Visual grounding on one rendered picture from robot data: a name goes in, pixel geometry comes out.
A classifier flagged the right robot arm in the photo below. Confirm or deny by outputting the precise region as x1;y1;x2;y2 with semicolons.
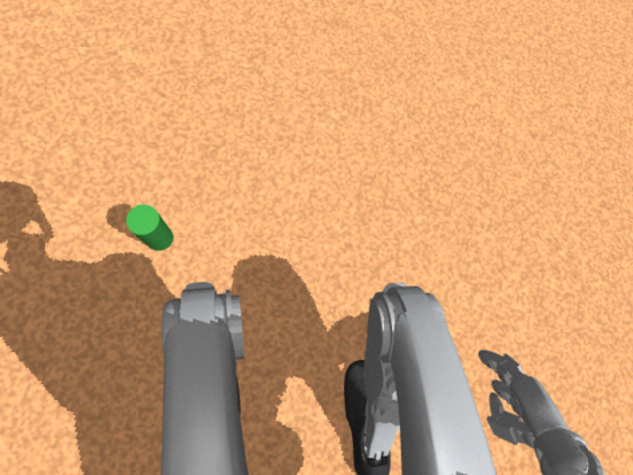
534;429;605;475

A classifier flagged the can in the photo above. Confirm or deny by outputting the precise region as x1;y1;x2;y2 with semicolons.
126;204;174;251

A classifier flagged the right robot foot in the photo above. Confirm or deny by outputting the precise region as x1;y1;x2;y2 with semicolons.
344;360;391;475

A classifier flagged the right robot hand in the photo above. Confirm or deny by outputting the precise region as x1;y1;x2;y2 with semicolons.
478;350;569;449

